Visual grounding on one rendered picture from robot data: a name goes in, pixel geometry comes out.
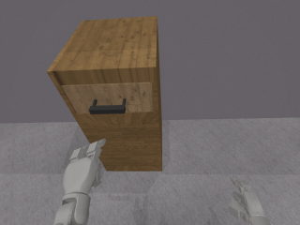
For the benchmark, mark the left robot forearm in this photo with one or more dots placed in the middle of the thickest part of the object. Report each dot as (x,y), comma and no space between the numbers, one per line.
(74,209)

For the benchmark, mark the left robot hand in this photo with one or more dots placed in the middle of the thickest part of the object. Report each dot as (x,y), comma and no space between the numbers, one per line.
(83,173)

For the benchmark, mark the drawer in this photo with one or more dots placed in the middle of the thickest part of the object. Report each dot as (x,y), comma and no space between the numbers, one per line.
(138,95)

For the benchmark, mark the right robot forearm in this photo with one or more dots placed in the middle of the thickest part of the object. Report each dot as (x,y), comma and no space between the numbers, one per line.
(259,220)

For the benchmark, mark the right robot hand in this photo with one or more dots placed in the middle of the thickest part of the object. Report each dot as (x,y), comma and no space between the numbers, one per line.
(247,205)

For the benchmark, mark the handle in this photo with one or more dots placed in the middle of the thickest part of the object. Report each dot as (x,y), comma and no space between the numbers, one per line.
(107,109)

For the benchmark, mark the cabinet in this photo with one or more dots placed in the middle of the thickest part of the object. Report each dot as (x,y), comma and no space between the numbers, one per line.
(120,50)

